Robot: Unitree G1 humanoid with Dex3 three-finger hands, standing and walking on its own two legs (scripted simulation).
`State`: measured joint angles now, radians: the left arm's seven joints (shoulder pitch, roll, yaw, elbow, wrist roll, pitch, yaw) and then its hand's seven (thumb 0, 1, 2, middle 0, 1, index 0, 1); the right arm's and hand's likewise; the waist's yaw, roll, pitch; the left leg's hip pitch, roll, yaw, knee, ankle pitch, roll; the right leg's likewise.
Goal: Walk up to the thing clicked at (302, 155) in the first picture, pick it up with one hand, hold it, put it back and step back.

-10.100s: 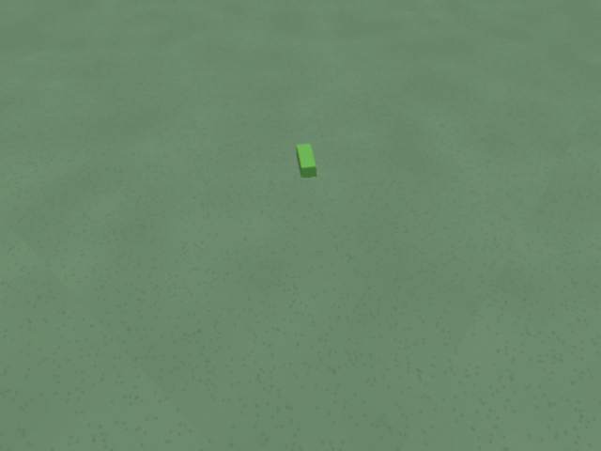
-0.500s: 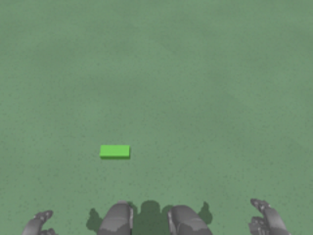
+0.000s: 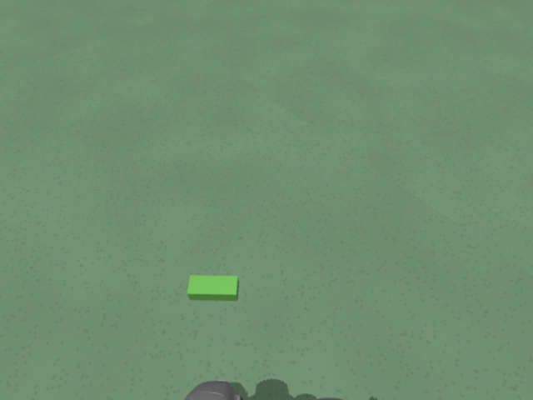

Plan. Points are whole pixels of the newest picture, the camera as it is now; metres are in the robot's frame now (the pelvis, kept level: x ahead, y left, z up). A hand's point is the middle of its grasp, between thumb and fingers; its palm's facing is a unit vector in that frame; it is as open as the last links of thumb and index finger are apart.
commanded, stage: walk up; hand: left
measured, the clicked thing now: (213, 288) +0.55 +0.21 -0.72
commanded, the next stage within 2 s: stand in 0.34 s
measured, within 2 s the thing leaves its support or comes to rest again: neither
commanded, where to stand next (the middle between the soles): +0.10 -0.04 m, yaw +1 degrees
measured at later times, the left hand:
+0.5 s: hand out of the picture +0.07 +0.22 -0.13, palm faces -0.03 -0.91 -0.40, open 7.4 cm
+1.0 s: hand out of the picture +0.08 +0.24 -0.13, palm faces -0.02 -0.94 -0.34, open 7.4 cm
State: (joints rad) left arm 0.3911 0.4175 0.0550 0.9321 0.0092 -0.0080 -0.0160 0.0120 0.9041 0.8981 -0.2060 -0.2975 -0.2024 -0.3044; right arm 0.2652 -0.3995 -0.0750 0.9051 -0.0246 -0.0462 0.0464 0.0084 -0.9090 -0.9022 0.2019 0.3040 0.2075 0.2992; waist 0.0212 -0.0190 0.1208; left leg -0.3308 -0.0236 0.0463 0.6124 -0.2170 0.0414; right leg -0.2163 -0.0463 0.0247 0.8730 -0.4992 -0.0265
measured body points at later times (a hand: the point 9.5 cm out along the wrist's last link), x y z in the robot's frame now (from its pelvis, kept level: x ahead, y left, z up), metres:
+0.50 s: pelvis -0.01 -0.04 +0.00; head +0.02 -0.07 +0.45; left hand +0.07 +0.27 -0.10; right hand +0.09 -0.34 -0.14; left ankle +0.01 +0.11 -0.70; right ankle +0.05 -0.14 -0.72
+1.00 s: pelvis +0.00 -0.02 +0.02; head +0.00 -0.01 +0.47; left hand +0.09 +0.29 -0.11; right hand +0.07 -0.31 -0.11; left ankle -0.02 +0.11 -0.72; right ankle +0.05 -0.14 -0.72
